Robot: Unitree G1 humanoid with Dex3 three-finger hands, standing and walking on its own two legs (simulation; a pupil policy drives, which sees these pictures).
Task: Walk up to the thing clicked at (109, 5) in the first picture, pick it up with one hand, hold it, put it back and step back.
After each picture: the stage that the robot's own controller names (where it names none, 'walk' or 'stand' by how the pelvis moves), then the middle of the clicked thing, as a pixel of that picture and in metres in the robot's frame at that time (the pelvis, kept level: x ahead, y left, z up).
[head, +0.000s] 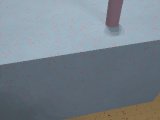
stand; (115, 1) +0.74 -0.15 +0.10
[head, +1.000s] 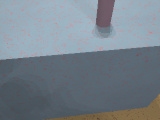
sink last; out of the picture +0.67 -0.06 +0.13
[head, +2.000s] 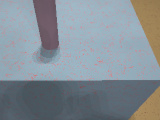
rise first; (46, 18) +0.52 +0.14 +0.13
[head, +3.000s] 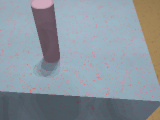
stand; (47, 34) +0.49 +0.15 +0.10
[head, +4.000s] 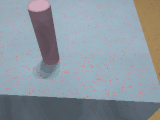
stand; (46, 36) +0.48 +0.15 +0.10
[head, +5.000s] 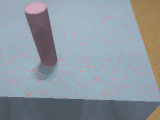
stand; (43, 38) +0.48 +0.16 +0.10
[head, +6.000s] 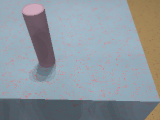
stand; (41, 39) +0.48 +0.17 +0.10
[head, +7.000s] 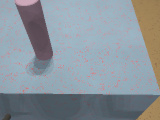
rise first; (37, 31) +0.48 +0.18 +0.10
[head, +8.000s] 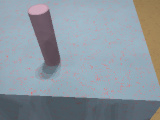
go down; (46, 38) +0.49 +0.18 +0.10
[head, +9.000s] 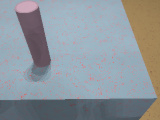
go down; (35, 38) +0.48 +0.17 +0.11
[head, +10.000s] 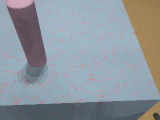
go down; (30, 36) +0.46 +0.17 +0.12
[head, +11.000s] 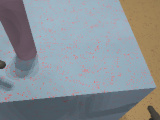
close in; (17, 27) +0.47 +0.18 +0.14
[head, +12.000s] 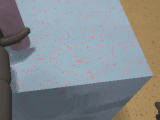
close; (6, 12) +0.51 +0.19 +0.16
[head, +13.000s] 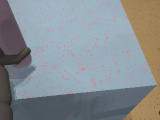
lift; (7, 33) +0.43 +0.20 +0.15
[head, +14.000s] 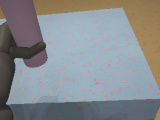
lift; (23, 21) +0.33 +0.15 +0.32
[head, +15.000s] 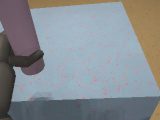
hold; (21, 31) +0.34 +0.16 +0.28
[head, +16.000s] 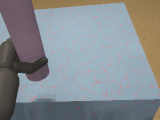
hold; (26, 38) +0.33 +0.15 +0.26
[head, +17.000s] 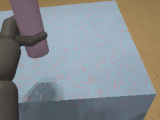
crouch; (27, 14) +0.41 +0.15 +0.28
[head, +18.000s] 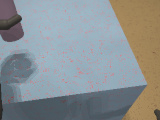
lower; out of the picture +0.51 +0.20 +0.24
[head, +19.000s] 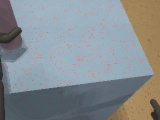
lower; out of the picture +0.50 +0.20 +0.16
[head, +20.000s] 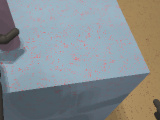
lower; out of the picture +0.50 +0.20 +0.16
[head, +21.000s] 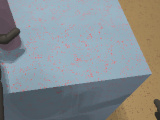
lower; out of the picture +0.50 +0.20 +0.16
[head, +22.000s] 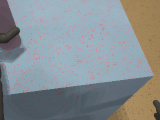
lower; out of the picture +0.50 +0.20 +0.16
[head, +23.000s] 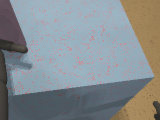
withdraw; (2, 16) +0.48 +0.19 +0.16
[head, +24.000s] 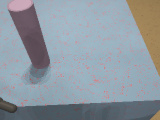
sink last; (32, 38) +0.45 +0.18 +0.13
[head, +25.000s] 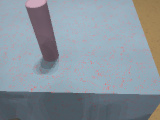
stand; (44, 33) +0.50 +0.19 +0.12
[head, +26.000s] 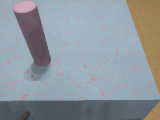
stand; (35, 37) +0.47 +0.19 +0.11
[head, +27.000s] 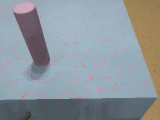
stand; (34, 38) +0.48 +0.20 +0.10
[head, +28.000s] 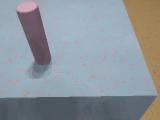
walk; (36, 37) +0.49 +0.19 +0.10
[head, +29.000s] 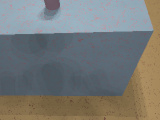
walk; out of the picture +0.74 +0.17 +0.12
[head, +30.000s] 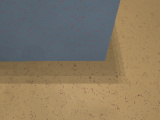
walk; out of the picture +1.11 +0.19 +0.12
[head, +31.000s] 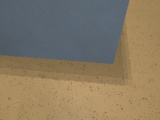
stand; out of the picture +1.23 +0.14 +0.12
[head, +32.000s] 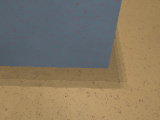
stand; out of the picture +1.22 +0.16 +0.10
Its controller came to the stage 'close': yes
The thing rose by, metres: 0.20
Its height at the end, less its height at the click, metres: +0.00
